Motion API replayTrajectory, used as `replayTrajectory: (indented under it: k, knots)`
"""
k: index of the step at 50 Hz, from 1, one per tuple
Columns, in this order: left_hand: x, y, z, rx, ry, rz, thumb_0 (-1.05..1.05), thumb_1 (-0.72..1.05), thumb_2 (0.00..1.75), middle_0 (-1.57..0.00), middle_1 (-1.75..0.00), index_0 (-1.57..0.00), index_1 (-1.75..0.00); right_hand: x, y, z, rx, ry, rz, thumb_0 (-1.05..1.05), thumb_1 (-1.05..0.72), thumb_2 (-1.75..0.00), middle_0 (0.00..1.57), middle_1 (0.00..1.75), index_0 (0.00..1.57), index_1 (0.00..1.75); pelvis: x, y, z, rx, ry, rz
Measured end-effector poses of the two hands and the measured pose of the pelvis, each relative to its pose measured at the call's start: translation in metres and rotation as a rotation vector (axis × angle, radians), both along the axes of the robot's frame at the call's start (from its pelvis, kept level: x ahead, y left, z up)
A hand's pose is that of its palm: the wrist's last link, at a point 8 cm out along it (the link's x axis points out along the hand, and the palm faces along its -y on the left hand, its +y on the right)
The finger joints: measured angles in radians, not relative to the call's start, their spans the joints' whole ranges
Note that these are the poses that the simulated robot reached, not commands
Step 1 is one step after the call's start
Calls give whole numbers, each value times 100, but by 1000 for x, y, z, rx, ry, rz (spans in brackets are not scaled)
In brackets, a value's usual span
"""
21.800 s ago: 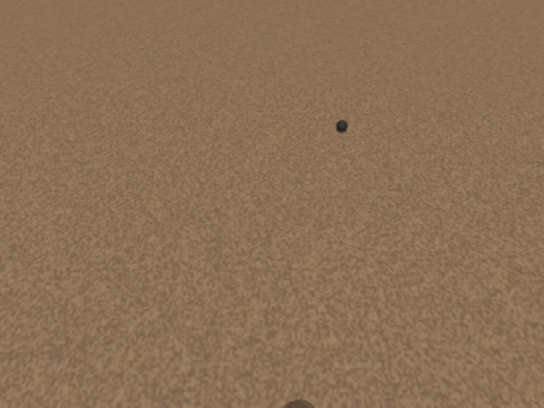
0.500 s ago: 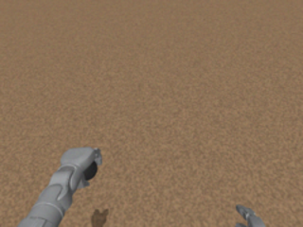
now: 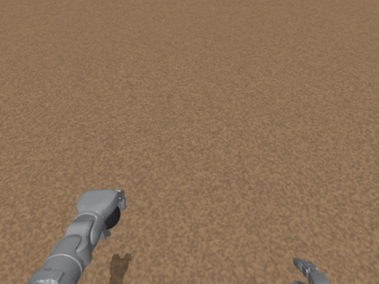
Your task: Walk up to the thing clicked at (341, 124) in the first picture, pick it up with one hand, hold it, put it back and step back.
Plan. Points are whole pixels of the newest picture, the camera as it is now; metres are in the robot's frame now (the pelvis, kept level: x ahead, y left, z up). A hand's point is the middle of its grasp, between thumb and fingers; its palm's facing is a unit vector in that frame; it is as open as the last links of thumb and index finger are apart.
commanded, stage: crouch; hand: left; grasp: from above
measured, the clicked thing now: (106, 215) +0.31 +0.22 -0.10
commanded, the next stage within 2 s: lower in 1.66 s
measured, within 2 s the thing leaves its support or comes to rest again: neither
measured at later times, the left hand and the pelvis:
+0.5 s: hand (125, 229) +0.35 +0.23 -0.32, palm faces -0.44 +0.01 -0.90, open 8.7 cm; pelvis -0.04 +0.01 -0.18, yaw -1 degrees
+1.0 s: hand (135, 237) +0.37 +0.23 -0.50, palm faces -0.45 -0.02 -0.89, open 8.7 cm; pelvis -0.06 +0.00 -0.32, yaw -4 degrees
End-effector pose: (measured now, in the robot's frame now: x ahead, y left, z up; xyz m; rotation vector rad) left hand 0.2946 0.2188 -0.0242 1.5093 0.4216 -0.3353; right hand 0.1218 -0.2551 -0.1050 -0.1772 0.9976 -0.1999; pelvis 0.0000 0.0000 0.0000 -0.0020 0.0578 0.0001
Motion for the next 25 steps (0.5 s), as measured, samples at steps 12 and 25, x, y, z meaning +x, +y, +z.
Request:
replayTrajectory:
  k: [12, 25]
  knots:
    - [23, 1, -101, 43, -12, -45, 0, 10, 66, -62, -74, -70, -72, -62, -22, -64, -90, 173, -30, 1, -90, -90, 20, 30, 20, 30, -16, 4, -65, -23, 234, 4]
    - [55, 7, -235, 55, -29, -8, 0, 10, 62, -64, -71, -74, -69, -127, -15, -190, -108, 327, -73, 1, -90, -90, 20, 30, 20, 30, -43, 10, -183, -45, 463, -6]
